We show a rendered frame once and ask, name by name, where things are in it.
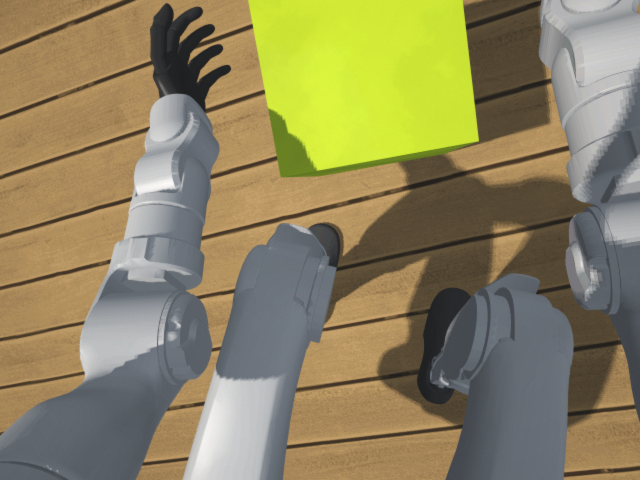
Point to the robot right upper arm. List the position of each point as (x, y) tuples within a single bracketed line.
[(603, 267)]

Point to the left robot forearm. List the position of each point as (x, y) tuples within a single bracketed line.
[(161, 246)]

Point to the right robot forearm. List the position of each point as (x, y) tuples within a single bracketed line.
[(592, 48)]

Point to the robot left hand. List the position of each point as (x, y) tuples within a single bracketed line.
[(172, 73)]

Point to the robot left upper arm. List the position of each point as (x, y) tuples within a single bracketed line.
[(138, 350)]

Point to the left robot thigh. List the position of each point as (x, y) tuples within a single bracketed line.
[(243, 429)]

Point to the robot right shin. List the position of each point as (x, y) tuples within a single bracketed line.
[(444, 370)]

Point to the carton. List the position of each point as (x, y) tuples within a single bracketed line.
[(353, 84)]

